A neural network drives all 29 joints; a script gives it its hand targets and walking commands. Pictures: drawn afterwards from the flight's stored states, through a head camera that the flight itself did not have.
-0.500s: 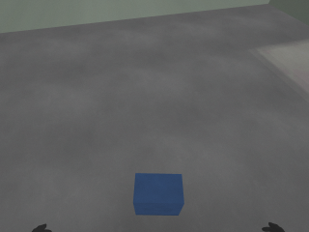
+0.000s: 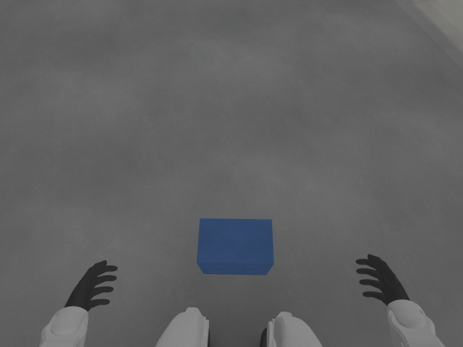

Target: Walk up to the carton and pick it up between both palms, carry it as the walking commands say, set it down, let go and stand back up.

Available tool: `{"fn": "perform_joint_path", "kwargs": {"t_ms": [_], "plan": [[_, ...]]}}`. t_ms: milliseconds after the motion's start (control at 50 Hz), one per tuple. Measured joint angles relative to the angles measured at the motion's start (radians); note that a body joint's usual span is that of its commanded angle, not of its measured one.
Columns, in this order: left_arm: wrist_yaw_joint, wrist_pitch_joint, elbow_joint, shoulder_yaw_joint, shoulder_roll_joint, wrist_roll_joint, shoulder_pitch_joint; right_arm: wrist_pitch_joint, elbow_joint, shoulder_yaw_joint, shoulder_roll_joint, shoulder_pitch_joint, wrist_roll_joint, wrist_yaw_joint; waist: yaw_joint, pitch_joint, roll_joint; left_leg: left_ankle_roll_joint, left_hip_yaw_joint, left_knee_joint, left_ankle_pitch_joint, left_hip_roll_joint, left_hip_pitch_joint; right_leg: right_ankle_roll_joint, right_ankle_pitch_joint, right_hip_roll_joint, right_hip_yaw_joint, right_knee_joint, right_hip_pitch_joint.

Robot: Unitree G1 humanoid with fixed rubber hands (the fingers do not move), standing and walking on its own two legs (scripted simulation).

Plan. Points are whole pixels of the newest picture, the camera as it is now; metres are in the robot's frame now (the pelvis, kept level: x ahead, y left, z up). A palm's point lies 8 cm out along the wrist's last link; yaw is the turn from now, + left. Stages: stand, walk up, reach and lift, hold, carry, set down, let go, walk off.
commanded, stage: reach and lift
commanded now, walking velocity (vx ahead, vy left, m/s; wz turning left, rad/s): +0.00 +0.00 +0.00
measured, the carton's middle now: (235, 248) +0.40 +0.01 -0.62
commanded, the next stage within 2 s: none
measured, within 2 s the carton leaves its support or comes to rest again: neither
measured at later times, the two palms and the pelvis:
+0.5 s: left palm (114, 245) +0.30 +0.26 -0.14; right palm (343, 242) +0.31 -0.21 -0.14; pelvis -0.06 +0.01 -0.05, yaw -1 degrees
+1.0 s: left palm (148, 200) +0.42 +0.22 -0.20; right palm (323, 205) +0.42 -0.21 -0.21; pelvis -0.05 +0.00 -0.08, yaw +0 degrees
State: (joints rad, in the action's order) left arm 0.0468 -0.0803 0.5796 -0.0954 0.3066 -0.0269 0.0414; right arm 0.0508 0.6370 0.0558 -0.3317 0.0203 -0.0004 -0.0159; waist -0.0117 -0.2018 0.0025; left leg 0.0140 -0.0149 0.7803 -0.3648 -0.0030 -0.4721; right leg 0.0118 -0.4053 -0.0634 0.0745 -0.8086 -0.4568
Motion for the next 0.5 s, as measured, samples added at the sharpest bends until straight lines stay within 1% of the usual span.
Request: {"fn": "perform_joint_path", "kwargs": {"t_ms": [60, 180, 300, 400, 460, 500], "plan": [[0.0, 0.009, 0.004, -0.002, -0.001, 0.015, -0.047, -0.001, 0.0, 0.0, 0.013, 0.047, 0.0, 0.021, 0.0, 0.0, 0.0, 0.003, 0.0, 0.04, -0.015, -0.001, -0.063, 0.0, -0.019, 0.0, -0.003, -0.049, -0.068], [-0.003, 0.032, 0.025, -0.039, -0.001, 0.041, -0.151, -0.007, 0.0, 0.0, 0.046, 0.118, 0.0, 0.056, 0.0, 0.012, 0.0, 0.003, 0.0, 0.113, -0.019, -0.002, -0.223, 0.0, -0.024, 0.001, -0.011, -0.13, -0.232], [-0.007, 0.038, 0.046, -0.05, 0.009, 0.091, -0.264, -0.003, 0.0, 0.0, 0.056, 0.204, 0.0, 0.073, 0.0, 0.055, 0.0, 0.003, 0.0, 0.182, -0.018, -0.002, -0.385, -0.002, -0.019, 0.001, -0.017, -0.183, -0.387], [-0.027, 0.016, 0.063, -0.051, 0.009, 0.106, -0.392, 0.02, 0.0, 0.009, 0.056, 0.34, 0.0, 0.068, -0.001, 0.078, 0.0, 0.003, 0.0, 0.231, -0.003, -0.002, -0.495, -0.002, 0.005, 0.001, -0.02, -0.216, -0.489], [-0.041, -0.017, 0.088, -0.05, 0.006, 0.113, -0.484, 0.047, 0.008, 0.034, 0.056, 0.44, 0.0, 0.051, 0.0, 0.079, 0.0, 0.003, 0.0, 0.248, 0.009, -0.001, -0.546, -0.002, 0.021, 0.001, -0.021, -0.227, -0.538], [-0.05, -0.043, 0.108, -0.05, -0.001, 0.113, -0.545, 0.069, 0.034, 0.053, 0.056, 0.513, 0.0, 0.035, -0.001, 0.079, 0.0, 0.003, 0.0, 0.256, 0.019, -0.001, -0.58, -0.002, 0.032, 0.002, -0.022, -0.234, -0.571]]}}
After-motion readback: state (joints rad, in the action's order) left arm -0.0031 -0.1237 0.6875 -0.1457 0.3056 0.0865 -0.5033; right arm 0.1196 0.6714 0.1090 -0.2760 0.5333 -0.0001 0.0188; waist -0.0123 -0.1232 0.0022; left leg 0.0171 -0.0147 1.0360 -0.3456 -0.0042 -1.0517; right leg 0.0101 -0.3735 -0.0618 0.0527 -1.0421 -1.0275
